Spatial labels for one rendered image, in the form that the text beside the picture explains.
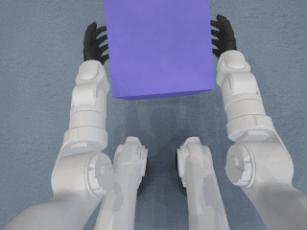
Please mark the right robot foot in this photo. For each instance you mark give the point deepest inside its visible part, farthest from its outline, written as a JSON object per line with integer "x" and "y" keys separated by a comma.
{"x": 181, "y": 188}

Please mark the robot left hand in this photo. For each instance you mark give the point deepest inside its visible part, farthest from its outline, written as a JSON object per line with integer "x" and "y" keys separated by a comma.
{"x": 91, "y": 50}

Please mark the left robot foot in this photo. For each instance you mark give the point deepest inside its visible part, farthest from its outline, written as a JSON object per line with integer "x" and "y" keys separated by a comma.
{"x": 139, "y": 191}

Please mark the carton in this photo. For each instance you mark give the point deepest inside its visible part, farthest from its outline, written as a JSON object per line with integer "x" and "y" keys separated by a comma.
{"x": 159, "y": 48}

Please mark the robot right upper arm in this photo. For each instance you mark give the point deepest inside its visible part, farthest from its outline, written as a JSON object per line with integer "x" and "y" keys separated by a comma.
{"x": 264, "y": 171}

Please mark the robot left forearm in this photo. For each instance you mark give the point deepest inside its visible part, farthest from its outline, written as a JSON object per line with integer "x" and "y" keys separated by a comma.
{"x": 87, "y": 124}

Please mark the robot left upper arm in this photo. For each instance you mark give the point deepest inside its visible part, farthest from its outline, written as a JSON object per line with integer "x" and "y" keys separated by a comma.
{"x": 79, "y": 183}

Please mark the robot foot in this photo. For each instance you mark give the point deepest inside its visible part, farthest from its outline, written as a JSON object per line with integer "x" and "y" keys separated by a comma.
{"x": 139, "y": 191}
{"x": 181, "y": 188}

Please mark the robot right hand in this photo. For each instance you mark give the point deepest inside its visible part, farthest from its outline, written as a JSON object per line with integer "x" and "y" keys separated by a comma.
{"x": 225, "y": 34}

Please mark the robot right forearm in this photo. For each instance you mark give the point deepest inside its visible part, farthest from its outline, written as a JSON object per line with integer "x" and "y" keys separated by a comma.
{"x": 246, "y": 117}

